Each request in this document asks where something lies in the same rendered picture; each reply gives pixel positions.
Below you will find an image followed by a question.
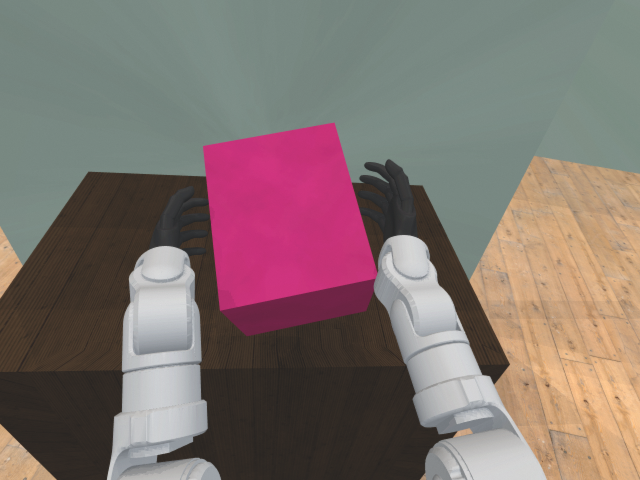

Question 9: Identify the robot right forearm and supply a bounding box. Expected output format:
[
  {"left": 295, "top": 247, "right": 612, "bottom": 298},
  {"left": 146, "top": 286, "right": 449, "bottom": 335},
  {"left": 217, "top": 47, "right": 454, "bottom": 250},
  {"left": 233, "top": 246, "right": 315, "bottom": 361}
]
[{"left": 374, "top": 235, "right": 547, "bottom": 480}]

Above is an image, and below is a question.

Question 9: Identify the left robot upper arm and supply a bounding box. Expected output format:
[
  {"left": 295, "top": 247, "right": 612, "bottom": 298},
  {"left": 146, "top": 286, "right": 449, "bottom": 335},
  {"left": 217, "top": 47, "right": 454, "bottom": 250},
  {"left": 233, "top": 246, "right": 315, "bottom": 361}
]
[{"left": 117, "top": 458, "right": 221, "bottom": 480}]

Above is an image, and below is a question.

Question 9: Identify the pedestal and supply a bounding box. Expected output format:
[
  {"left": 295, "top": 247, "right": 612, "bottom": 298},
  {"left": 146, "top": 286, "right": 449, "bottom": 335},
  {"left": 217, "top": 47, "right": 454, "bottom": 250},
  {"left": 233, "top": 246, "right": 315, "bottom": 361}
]
[{"left": 0, "top": 172, "right": 510, "bottom": 480}]

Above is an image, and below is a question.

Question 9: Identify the right robot hand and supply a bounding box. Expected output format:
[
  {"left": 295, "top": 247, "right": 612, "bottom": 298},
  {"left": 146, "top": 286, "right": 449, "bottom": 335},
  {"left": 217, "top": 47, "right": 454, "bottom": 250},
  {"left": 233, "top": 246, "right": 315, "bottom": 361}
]
[{"left": 358, "top": 159, "right": 418, "bottom": 243}]

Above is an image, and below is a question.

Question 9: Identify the left robot hand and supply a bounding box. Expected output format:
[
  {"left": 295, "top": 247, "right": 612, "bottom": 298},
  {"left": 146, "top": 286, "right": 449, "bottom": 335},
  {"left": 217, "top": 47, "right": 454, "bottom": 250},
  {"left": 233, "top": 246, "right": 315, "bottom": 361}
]
[{"left": 149, "top": 186, "right": 210, "bottom": 256}]

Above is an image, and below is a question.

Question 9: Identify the carton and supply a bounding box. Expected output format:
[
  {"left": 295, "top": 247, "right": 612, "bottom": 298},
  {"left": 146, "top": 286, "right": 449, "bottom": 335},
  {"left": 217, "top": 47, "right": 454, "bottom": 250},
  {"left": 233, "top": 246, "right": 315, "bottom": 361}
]
[{"left": 203, "top": 123, "right": 377, "bottom": 336}]

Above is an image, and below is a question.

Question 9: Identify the right robot upper arm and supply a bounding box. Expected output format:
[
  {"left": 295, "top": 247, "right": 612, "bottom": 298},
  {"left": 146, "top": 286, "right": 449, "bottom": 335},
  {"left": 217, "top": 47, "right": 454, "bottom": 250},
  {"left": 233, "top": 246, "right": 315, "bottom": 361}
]
[{"left": 425, "top": 428, "right": 545, "bottom": 480}]

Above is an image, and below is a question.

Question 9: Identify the robot left forearm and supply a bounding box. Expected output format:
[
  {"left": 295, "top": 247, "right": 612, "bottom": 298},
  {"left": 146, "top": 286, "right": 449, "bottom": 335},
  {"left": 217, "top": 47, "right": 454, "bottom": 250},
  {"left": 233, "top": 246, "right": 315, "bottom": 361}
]
[{"left": 107, "top": 246, "right": 208, "bottom": 480}]

